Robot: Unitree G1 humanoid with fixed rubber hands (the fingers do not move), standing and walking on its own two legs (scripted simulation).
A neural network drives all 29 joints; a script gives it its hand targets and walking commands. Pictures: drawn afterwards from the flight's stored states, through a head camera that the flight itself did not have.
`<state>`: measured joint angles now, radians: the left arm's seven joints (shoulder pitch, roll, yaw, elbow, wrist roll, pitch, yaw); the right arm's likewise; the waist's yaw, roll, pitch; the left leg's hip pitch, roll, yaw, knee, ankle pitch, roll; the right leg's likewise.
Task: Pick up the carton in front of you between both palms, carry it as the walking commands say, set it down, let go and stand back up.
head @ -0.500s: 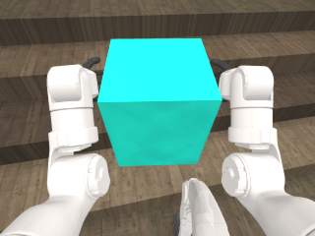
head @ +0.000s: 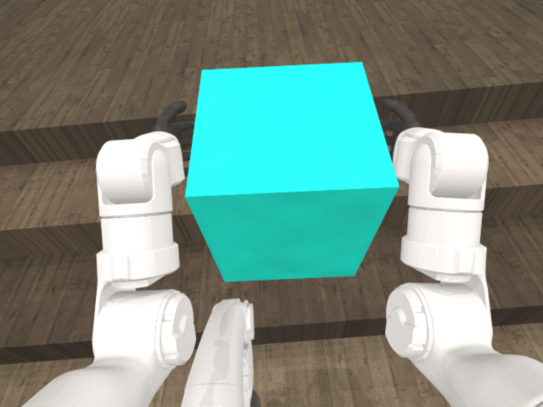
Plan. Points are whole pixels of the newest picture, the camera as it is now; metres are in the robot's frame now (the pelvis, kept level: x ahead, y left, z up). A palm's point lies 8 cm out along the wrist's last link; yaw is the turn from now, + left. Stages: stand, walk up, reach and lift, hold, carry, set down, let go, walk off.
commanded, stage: carry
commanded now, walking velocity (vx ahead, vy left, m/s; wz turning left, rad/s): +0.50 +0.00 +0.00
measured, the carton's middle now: (286, 183) +0.39 +0.02 +0.12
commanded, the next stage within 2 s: none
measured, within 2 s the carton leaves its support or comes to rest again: neither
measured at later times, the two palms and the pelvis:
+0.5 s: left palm out of the picture +0.65 +0.18 +0.35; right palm out of the picture +0.63 -0.12 +0.36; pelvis +0.27 +0.04 +0.14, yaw -1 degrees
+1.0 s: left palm out of the picture +0.92 +0.16 +0.44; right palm out of the picture +0.94 -0.14 +0.44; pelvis +0.55 -0.02 +0.28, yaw +1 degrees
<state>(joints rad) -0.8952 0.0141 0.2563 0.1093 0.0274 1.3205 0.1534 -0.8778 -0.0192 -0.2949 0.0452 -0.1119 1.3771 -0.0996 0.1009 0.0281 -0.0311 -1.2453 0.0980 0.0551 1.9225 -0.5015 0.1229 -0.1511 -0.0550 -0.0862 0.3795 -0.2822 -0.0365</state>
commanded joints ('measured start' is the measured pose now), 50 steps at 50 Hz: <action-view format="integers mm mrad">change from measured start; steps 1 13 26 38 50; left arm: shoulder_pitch -767 -774 -785 -898 -717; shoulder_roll -990 -979 -1013 -1259 -1128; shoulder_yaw -522 -397 -512 -543 -608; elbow -16 -12 97 11 -117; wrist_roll -441 -263 -361 -525 -454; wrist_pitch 45 7 68 -24 -16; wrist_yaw -294 -232 -210 -246 -260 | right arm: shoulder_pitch -762 -1062 -830 -735 -705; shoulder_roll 928 1261 983 995 993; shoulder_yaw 584 631 484 367 597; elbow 45 -87 88 155 -55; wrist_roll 384 669 482 331 391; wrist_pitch -8 -87 0 -45 -59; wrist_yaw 134 237 218 206 166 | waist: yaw -67 -127 -168 9 45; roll -211 16 38 -201 -131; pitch -260 -458 -227 -838 -494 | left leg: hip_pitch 386 1136 1426 615 -160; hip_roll -2 141 167 -200 -45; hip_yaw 155 -471 -250 -262 -42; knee -508 -1483 -1670 14 183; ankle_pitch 98 87 152 344 -4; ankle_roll -7 103 71 -89 13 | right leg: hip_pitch -94 -721 -1389 318 483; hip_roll -87 20 -59 -231 -299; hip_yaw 14 183 20 770 459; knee -333 1478 1592 145 17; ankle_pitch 350 130 -196 444 282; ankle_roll -176 -85 -73 -374 -307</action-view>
